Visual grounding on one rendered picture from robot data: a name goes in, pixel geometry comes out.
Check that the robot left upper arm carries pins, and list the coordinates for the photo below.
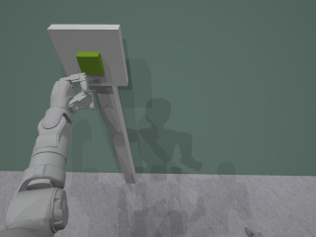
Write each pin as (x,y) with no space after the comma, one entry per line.
(37,213)

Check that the right robot hand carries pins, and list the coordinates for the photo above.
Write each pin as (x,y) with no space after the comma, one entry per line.
(252,233)

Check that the button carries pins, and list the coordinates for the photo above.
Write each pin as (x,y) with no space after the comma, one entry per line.
(90,62)

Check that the left robot forearm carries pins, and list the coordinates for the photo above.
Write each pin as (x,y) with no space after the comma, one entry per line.
(47,165)

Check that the panel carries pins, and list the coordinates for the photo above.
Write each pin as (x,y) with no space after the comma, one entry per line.
(68,40)

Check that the left robot hand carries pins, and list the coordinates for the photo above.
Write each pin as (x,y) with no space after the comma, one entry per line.
(63,95)

